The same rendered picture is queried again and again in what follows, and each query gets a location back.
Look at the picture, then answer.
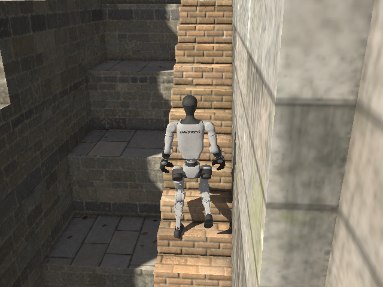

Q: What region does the left robot upper arm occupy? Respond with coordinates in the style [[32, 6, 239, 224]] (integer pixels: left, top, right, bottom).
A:
[[164, 121, 178, 155]]

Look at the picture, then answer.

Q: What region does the robot right forearm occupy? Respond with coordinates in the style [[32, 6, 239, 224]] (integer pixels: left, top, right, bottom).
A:
[[213, 145, 224, 163]]

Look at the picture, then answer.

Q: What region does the humanoid robot torso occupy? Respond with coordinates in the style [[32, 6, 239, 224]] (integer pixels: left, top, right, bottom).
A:
[[177, 119, 205, 179]]

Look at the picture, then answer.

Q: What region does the robot left forearm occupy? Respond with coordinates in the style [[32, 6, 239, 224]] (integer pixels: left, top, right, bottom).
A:
[[161, 146, 170, 165]]

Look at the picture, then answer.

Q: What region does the left robot hand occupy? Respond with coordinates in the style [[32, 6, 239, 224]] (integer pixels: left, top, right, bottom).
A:
[[160, 162, 174, 173]]

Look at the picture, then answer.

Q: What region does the right robot hand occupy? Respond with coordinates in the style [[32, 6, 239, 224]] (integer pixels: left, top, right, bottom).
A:
[[212, 160, 225, 170]]

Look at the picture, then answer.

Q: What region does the right robot upper arm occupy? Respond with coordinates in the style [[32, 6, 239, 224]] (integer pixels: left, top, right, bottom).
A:
[[203, 121, 219, 154]]

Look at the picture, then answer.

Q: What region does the robot left thigh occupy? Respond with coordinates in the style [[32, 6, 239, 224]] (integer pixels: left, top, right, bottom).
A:
[[172, 166, 186, 201]]

